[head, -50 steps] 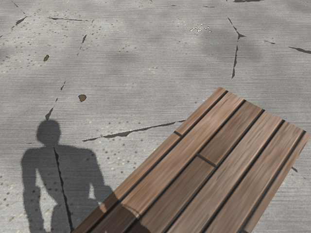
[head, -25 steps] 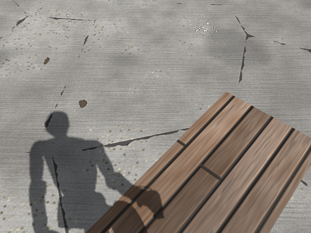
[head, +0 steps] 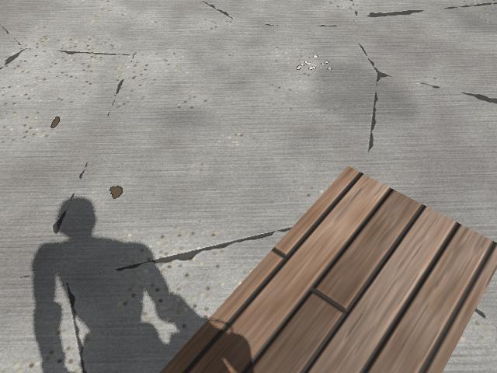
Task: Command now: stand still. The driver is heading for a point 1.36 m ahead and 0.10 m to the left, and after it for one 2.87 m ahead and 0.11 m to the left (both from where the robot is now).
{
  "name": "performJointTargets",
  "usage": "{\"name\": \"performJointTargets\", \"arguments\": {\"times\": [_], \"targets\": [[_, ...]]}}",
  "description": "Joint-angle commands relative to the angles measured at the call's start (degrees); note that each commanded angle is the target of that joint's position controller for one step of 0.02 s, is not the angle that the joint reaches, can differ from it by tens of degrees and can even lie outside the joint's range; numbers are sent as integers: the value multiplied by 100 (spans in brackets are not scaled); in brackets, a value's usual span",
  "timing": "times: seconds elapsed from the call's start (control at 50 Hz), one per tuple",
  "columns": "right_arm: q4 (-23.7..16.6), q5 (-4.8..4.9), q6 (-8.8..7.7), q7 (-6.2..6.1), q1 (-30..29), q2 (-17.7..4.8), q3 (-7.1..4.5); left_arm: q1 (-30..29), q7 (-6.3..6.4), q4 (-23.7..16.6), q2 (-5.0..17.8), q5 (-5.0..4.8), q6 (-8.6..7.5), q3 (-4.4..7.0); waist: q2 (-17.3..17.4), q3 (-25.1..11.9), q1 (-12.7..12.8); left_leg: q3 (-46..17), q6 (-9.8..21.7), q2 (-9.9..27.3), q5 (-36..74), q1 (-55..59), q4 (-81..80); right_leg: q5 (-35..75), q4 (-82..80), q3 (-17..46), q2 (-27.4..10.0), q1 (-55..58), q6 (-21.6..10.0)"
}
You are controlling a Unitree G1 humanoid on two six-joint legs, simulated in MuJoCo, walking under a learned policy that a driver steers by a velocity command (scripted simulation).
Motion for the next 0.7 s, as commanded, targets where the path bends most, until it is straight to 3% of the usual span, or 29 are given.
{"name": "performJointTargets", "arguments": {"times": [0.02,0.36,0.38,0.4,0.42,0.44,0.46,0.48,0.52,0.54,0.58,0.62,0.66,0.68,0.7], "targets": [[-112,16,-49,1,53,-461,-77,452,-20,-33,444,-13,-75,80,-206,-65,40,-277,236,231,988,697,-203,837,-717,184,-163,-563,-145],[186,24,91,-51,190,-466,-87,601,-21,7,364,-20,5,71,-103,99,26,-332,139,255,1146,816,-182,1185,-801,113,-126,-510,-180],[296,46,101,-50,384,-428,-96,833,-6,102,431,-57,26,112,-228,-170,62,-43,163,3,-280,832,51,-143,-897,115,-82,-349,-325],[301,103,90,-34,391,-492,-143,925,3,84,661,-122,37,196,-474,74,114,154,180,-202,-1927,324,376,-1908,-1119,508,-286,-413,-608],[98,135,11,-5,-39,-572,-173,1221,11,61,900,-195,-8,275,-686,528,344,138,196,-165,-2523,-675,842,-3332,-1642,1353,-857,-302,-990],[-234,236,-138,62,-653,-379,-108,1256,20,25,1273,-261,-124,399,-1280,1049,487,241,236,16,-1729,-1611,1660,-3799,-2435,2621,-1845,-108,-1465],[-460,255,-287,111,-1103,-446,-116,1156,23,-55,1270,-190,-259,418,-1083,1399,553,-162,303,414,-1523,-2516,2365,-3257,-2737,3295,-2362,169,-1709],[-516,256,-400,150,-1121,-542,-168,1066,10,-108,1068,-119,-379,373,-753,1387,433,-394,342,649,-1331,-3281,2849,-2614,-2648,3242,-2396,765,-1651],[-509,242,-559,232,-844,-553,-206,884,-71,-222,869,-162,-466,335,-554,958,258,-476,335,887,-889,-3617,2818,-1598,-2386,2491,-2084,1378,-1326],[-509,219,-600,261,-836,-600,-234,820,-92,-294,823,-186,-439,329,-509,770,247,-332,279,874,-698,-3215,2309,-1207,-2409,1964,-1820,1297,-1132],[-532,181,-620,315,-948,-369,-190,738,-101,-439,947,-164,-400,352,-709,594,264,79,115,639,-393,-2074,1644,-744,-2423,1243,-1399,575,-969],[-546,201,-573,369,-893,-329,-156,731,-112,-530,1161,-192,-406,400,-835,629,190,380,26,488,-335,-1187,1245,-766,-2436,905,-1336,-103,-1016],[-478,207,-523,381,-595,-458,-188,793,-124,-529,1246,-221,-402,422,-768,722,9,544,49,335,-341,-482,831,-579,-2118,727,-1342,-411,-1024],[-350,187,-510,365,-158,-618,-274,795,-124,-528,1239,-178,-372,406,-689,577,-222,686,101,110,-242,146,635,312,-1525,543,-1201,-516,-914],[-135,190,-512,340,591,-901,-434,787,-127,-530,1204,-118,-335,375,-607,145,-595,809,206,-147,-79,1045,483,1972,-423,286,-985,-591,-746]]}}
